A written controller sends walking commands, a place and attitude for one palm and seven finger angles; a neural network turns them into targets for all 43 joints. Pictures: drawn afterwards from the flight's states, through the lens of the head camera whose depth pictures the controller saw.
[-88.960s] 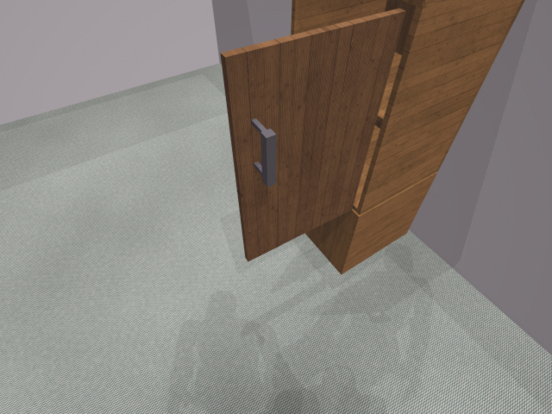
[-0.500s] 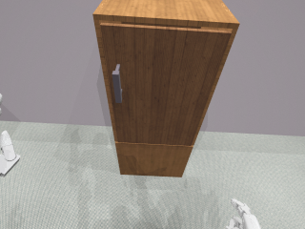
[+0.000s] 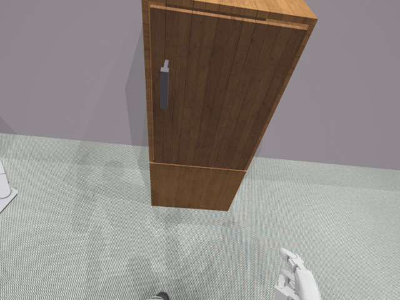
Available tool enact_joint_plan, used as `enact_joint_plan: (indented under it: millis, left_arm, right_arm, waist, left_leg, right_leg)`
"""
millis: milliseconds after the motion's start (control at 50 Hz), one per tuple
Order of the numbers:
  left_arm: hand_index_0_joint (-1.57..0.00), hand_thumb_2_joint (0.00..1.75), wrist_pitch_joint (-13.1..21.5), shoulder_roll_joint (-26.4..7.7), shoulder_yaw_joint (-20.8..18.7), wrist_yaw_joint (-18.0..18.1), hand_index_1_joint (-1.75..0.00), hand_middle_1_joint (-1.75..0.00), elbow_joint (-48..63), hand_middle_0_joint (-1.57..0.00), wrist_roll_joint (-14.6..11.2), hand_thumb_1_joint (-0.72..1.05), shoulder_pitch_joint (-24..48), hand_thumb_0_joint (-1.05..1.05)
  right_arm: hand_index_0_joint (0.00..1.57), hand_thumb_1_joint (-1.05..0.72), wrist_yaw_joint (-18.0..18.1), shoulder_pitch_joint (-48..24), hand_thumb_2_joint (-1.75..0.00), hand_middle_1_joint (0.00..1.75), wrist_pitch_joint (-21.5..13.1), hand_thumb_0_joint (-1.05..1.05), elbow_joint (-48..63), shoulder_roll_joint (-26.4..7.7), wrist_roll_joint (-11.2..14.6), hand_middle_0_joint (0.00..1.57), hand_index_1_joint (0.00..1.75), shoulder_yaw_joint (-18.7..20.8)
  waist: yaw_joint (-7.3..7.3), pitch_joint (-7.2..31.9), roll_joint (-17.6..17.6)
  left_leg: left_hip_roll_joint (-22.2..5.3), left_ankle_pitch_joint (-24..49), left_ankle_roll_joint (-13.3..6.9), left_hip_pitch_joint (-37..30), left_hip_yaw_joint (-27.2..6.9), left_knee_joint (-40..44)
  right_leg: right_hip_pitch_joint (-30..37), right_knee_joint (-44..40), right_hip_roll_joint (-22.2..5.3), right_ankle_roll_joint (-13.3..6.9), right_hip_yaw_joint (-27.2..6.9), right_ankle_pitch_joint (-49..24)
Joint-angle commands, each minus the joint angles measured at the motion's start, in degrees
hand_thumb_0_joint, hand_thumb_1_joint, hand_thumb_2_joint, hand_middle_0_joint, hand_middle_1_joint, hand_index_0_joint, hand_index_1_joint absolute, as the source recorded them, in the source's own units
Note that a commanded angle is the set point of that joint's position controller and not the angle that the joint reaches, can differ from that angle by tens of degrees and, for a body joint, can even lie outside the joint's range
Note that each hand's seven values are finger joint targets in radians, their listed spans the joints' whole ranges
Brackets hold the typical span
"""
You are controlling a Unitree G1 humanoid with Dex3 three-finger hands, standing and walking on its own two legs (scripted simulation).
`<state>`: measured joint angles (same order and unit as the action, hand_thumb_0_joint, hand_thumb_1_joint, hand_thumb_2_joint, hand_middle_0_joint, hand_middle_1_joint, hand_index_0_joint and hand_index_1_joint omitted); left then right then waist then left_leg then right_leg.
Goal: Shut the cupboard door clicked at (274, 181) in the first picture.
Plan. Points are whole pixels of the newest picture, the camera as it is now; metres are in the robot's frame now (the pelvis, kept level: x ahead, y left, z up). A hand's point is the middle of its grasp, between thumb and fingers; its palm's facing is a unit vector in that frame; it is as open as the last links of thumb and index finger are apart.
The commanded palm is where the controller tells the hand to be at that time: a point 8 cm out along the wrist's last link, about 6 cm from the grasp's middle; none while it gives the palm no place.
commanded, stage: stop stepping back and stand still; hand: left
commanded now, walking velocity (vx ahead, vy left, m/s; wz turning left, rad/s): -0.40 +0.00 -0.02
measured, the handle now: (165, 84) +0.64 +0.17 +0.06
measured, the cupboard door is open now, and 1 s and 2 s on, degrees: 0 0 0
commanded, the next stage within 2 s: let the arm hang, fingers relaxed in 1.00 s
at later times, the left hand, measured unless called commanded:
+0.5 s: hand out of the picture +0.10 +0.26 +0.15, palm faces +0.43 -0.81 -0.39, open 7.4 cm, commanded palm +0.03 +0.29 +0.18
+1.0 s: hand out of the picture +0.06 +0.25 +0.16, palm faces +0.39 -0.81 -0.44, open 7.4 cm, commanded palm +0.02 +0.30 +0.18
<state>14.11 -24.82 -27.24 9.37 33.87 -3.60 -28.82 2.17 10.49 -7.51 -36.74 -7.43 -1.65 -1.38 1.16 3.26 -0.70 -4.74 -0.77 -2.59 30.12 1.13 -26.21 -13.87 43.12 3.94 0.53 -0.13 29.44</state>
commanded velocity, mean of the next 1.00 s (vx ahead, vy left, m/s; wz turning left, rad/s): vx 0.04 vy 0.01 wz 0.00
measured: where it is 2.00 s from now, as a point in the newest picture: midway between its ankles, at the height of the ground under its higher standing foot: outside the picture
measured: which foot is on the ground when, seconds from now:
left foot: down 0.00-0.48, up 0.50-0.58, down 0.60-1.00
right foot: up 0.00-0.08, down 0.10-1.00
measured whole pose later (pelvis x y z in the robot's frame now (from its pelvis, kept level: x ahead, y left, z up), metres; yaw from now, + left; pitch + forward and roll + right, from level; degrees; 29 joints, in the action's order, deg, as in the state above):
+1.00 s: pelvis -0.12 +0.00 +0.00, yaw +0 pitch -1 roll -2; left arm 11.1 -23.0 -21.1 8.2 29.8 -2.2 -35.7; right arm 3.8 15.4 -4.7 -37.2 -11.9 -0.4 -1.1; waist 0.0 3.5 0.9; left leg -0.4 -12.5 -0.2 19.6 -3.0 -32.4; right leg -11.2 28.9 3.9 -2.0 1.1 17.3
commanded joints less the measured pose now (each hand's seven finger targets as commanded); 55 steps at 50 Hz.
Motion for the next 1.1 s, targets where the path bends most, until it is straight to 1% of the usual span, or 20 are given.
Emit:
enact_joint_plan:
  millis: [0,60,120,160,260,320,380,440,460,500,560,580,620,660,740,820,860,960,1060,1080]
  left_arm:
    - [-0.20,0.90,3.18,-8.79,-3.20,-1.00,-0.30,-0.30,10.56,-0.20,-1.01,0.90,3.75,0.00]
    - [-0.20,0.90,4.50,-12.66,-6.14,-2.04,-0.30,-0.30,13.00,-0.20,-1.48,0.90,2.07,0.00]
    - [-0.20,0.90,5.05,-18.10,-10.94,-0.95,-0.30,-0.30,16.36,-0.20,-1.95,0.90,0.10,0.00]
    - [-0.20,0.90,2.55,-15.85,-10.84,-0.66,-0.30,-0.30,14.49,-0.20,-1.93,0.90,-5.40,0.00]
    - [-0.20,0.90,-0.73,-11.69,-7.37,0.11,-0.30,-0.30,1.53,-0.20,-1.21,0.90,0.88,0.00]
    - [-0.20,0.90,-0.96,-10.32,-5.77,0.22,-0.30,-0.30,-2.22,-0.20,-0.43,0.90,3.06,0.00]
    - [-0.20,0.90,-0.38,-8.87,-2.94,-0.21,-0.30,-0.30,1.44,-0.20,0.06,0.90,2.76,0.00]
    - [-0.20,0.90,1.05,-10.89,-2.99,-0.66,-0.30,-0.30,12.47,-0.20,-0.01,0.90,-0.69,0.00]
    - [-0.20,0.90,1.22,-12.61,-4.41,-0.34,-0.30,-0.30,16.23,-0.20,0.10,0.90,-0.75,0.00]
    - [-0.20,0.90,1.27,-13.17,-5.82,0.53,-0.30,-0.30,17.83,-0.20,0.59,0.90,-0.02,0.00]
    - [-0.20,0.90,0.59,-11.26,-5.16,1.38,-0.30,-0.30,8.82,-0.20,1.07,0.90,4.56,0.00]
    - [-0.20,0.90,0.66,-10.33,-4.72,1.48,-0.30,-0.30,6.50,-0.20,1.23,0.90,6.90,0.00]
    - [-0.20,0.90,1.28,-10.55,-5.26,1.73,-0.30,-0.30,0.56,-0.20,1.41,0.90,8.90,0.00]
    - [-0.20,0.90,0.91,-10.06,-5.26,1.12,-0.30,-0.30,-2.85,-0.20,1.52,0.90,9.13,0.00]
    - [-0.20,0.90,0.26,-6.34,-0.50,-0.42,-0.30,-0.30,0.42,-0.20,1.53,0.90,4.37,0.00]
    - [-0.20,0.90,-0.27,-10.63,-3.92,-0.40,-0.30,-0.30,7.88,-0.20,1.14,0.90,-1.69,0.00]
    - [-0.20,0.90,-0.81,-9.42,-3.67,0.27,-0.30,-0.30,7.70,-0.20,0.82,0.90,-2.31,0.00]
    - [-0.20,0.90,0.37,-10.16,-5.24,1.60,-0.30,-0.30,3.13,-0.20,0.88,0.90,1.95,0.00]
    - [-0.20,0.90,0.71,-7.77,-1.60,0.52,-0.30,-0.30,-0.28,-0.20,1.28,0.90,6.46,0.00]
    - [-0.20,0.90,-8.66,2.03,20.52,-8.07,-0.30,-0.30,-40.91,-0.20,5.87,0.90,3.74,0.00]
  right_arm:
    - [0.20,-0.90,0.88,-1.96,-0.90,0.30,-2.50,0.00,5.60,-11.04,0.06,0.20,0.30,4.42]
    - [0.20,-0.90,0.62,-2.94,-0.90,0.30,-0.72,0.00,6.45,-10.22,0.21,0.20,0.30,4.13]
    - [0.20,-0.90,1.55,-4.48,-0.90,0.30,-0.53,0.00,7.76,-9.60,0.58,0.20,0.30,3.57]
    - [0.20,-0.90,2.20,-3.92,-0.90,0.30,0.20,0.00,9.30,-9.70,1.56,0.20,0.30,3.47]
    - [0.20,-0.90,3.97,-2.73,-0.90,0.30,0.04,0.00,8.97,-11.99,2.25,0.20,0.30,2.94]
    - [0.20,-0.90,4.48,-2.48,-0.90,0.30,-0.29,0.00,9.11,-13.15,2.15,0.20,0.30,3.63]
    - [0.20,-0.90,3.61,-1.70,-0.90,0.30,-1.35,0.00,8.94,-12.31,2.28,0.20,0.30,3.90]
    - [0.20,-0.90,2.38,-1.22,-0.90,0.30,-2.23,0.00,9.17,-11.12,2.00,0.20,0.30,4.18]
    - [0.20,-0.90,2.21,-1.79,-0.90,0.30,-2.15,0.00,8.81,-11.17,1.62,0.20,0.30,4.38]
    - [0.20,-0.90,1.80,-1.24,-0.90,0.30,-1.91,0.00,7.65,-11.03,1.41,0.20,0.30,4.43]
    - [0.20,-0.90,3.32,-0.83,-0.90,0.30,-2.11,0.00,6.66,-11.14,1.43,0.20,0.30,3.59]
    - [0.20,-0.90,3.84,-0.88,-0.90,0.30,-2.61,0.00,6.71,-12.09,1.55,0.20,0.30,3.25]
    - [0.20,-0.90,4.38,-0.15,-0.90,0.30,-3.84,0.00,6.98,-11.96,2.14,0.20,0.30,3.33]
    - [0.20,-0.90,4.48,-0.16,-0.90,0.30,-3.40,0.00,6.60,-11.07,1.45,0.20,0.30,2.70]
    - [0.20,-0.90,2.79,-1.86,-0.90,0.30,-3.59,0.00,8.49,-10.41,2.09,0.20,0.30,2.76]
    - [0.20,-0.90,0.86,-3.33,-0.90,0.30,-1.97,0.00,9.35,-10.47,1.24,0.20,0.30,3.18]
    - [0.20,-0.90,1.06,-2.40,-0.90,0.30,-0.29,0.00,8.83,-10.05,1.55,0.20,0.30,3.31]
    - [0.20,-0.90,3.35,-2.20,-0.90,0.30,-0.13,0.00,7.97,-10.58,1.56,0.20,0.30,2.66]
    - [0.20,-0.90,3.62,-2.28,-0.90,0.30,-1.38,0.00,7.96,-11.41,2.18,0.20,0.30,2.60]
    - [0.20,-0.90,-1.68,-5.85,-0.90,0.30,-3.77,0.00,-3.53,-22.88,1.71,0.20,0.30,5.77]
  waist:
    - [-1.38,10.43,15.30]
    - [-1.15,12.28,9.07]
    - [-1.07,12.31,-0.67]
    - [-1.97,8.24,-3.54]
    - [-3.65,-9.13,6.78]
    - [-2.78,-8.87,13.08]
    - [-1.41,-3.43,11.00]
    - [-1.86,5.20,-0.52]
    - [-1.64,4.24,-4.41]
    - [-1.76,1.70,-4.53]
    - [-3.89,-6.82,6.11]
    - [-3.47,-8.74,14.34]
    - [-2.37,-7.87,16.97]
    - [-2.14,-6.73,16.47]
    - [-1.17,0.88,8.15]
    - [-1.18,3.75,-3.92]
    - [-1.74,0.34,-6.78]
    - [-2.02,-2.05,6.43]
    - [-1.55,-1.53,7.89]
    - [-2.67,-6.58,8.58]
  left_leg:
    - [-8.93,-12.07,1.44,-21.08,-11.00,13.12]
    - [-4.00,-0.60,3.64,-25.66,-3.26,1.70]
    - [3.28,-13.65,5.31,-26.19,1.51,-14.26]
    - [3.29,-11.40,4.20,-21.29,-0.84,-16.83]
    - [-0.76,-21.16,1.68,-12.65,-10.68,2.07]
    - [-2.34,-39.40,4.50,-5.63,-16.14,16.76]
    - [-0.26,-36.81,5.51,-4.26,-11.08,16.45]
    - [5.92,-17.01,4.08,-19.85,-1.34,-8.59]
    - [6.19,-14.10,3.89,-19.09,-1.74,-17.61]
    - [4.31,-14.25,3.90,-12.75,-3.28,-23.34]
    - [2.18,-18.55,3.14,-17.21,-7.12,-5.84]
    - [0.03,-21.05,2.28,-14.12,-12.14,4.22]
    - [-6.12,-31.43,0.63,-8.10,-21.66,15.84]
    - [-7.45,-42.89,0.82,-3.24,-24.14,21.17]
    - [-2.82,-34.38,0.63,-5.32,-12.65,14.78]
    - [4.48,-16.16,3.04,-13.08,-4.18,-9.00]
    - [3.99,-15.16,3.12,-9.57,-4.47,-14.95]
    - [1.48,-8.72,1.46,-17.02,-6.52,0.31]
    - [-1.28,-9.73,0.59,-14.35,-10.33,6.77]
    - [-1.51,7.99,-0.37,-7.60,-12.47,-1.68]
  right_leg:
    - [-1.43,-19.15,0.78,-1.06,2.76,-3.80]
    - [-2.73,-28.95,-5.24,-3.37,-1.13,-12.93]
    - [-12.31,-27.94,-16.74,-6.98,-5.28,-16.36]
    - [-10.57,-23.96,-15.46,-8.32,-4.65,-14.67]
    - [-12.67,-21.64,-5.90,-2.42,0.44,-0.84]
    - [-4.07,-15.79,-0.03,-1.80,4.69,4.28]
    - [4.72,-17.05,0.86,-2.60,4.98,1.36]
    - [-5.71,-27.17,-9.73,-7.02,-5.63,3.67]
    - [-9.62,-30.02,-14.74,-9.97,-12.06,5.25]
    - [-9.61,-29.70,-19.54,-12.75,-14.54,4.96]
    - [-15.67,-19.97,-10.54,-5.60,-4.80,4.11]
    - [-12.96,-14.43,-5.02,-2.65,-1.73,0.97]
    - [-3.95,-7.42,-0.75,-0.09,0.40,-6.14]
    - [0.05,-3.37,-1.11,0.24,-0.91,-5.32]
    - [8.44,-15.92,-1.46,-1.12,0.31,-8.01]
    - [-2.66,-31.31,-14.65,-7.53,-17.76,-0.54]
    - [-5.10,-31.44,-17.94,-9.93,-18.32,0.08]
    - [-5.15,-22.63,-8.78,-3.61,-7.88,-12.51]
    - [1.54,-19.16,-4.13,-0.55,-2.91,-16.38]
    - [-2.75,-10.64,-7.00,-1.57,-0.10,-25.06]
